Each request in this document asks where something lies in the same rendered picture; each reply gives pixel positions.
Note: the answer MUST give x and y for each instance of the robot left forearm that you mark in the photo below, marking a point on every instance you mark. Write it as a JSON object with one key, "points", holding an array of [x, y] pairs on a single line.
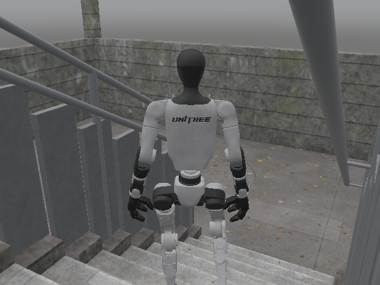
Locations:
{"points": [[139, 177]]}

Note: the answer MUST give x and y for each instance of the robot left shin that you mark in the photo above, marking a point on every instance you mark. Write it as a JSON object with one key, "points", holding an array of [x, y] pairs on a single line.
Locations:
{"points": [[169, 263]]}

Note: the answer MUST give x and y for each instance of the robot right forearm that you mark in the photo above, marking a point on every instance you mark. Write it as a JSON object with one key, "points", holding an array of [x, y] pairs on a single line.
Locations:
{"points": [[239, 176]]}

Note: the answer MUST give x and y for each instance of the left robot hand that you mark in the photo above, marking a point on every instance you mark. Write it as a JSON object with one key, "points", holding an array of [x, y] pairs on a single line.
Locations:
{"points": [[135, 203]]}

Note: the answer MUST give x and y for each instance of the robot left thigh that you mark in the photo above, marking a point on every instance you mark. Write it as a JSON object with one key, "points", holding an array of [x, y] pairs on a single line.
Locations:
{"points": [[163, 202]]}

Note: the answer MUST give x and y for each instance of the robot left upper arm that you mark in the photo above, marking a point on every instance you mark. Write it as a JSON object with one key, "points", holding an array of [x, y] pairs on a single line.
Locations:
{"points": [[155, 111]]}

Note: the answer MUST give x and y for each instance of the robot right upper arm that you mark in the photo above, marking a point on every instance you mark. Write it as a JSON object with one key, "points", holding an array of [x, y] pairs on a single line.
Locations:
{"points": [[227, 111]]}

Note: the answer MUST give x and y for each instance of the right robot hand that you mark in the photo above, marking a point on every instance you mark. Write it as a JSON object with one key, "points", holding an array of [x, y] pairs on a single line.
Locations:
{"points": [[240, 204]]}

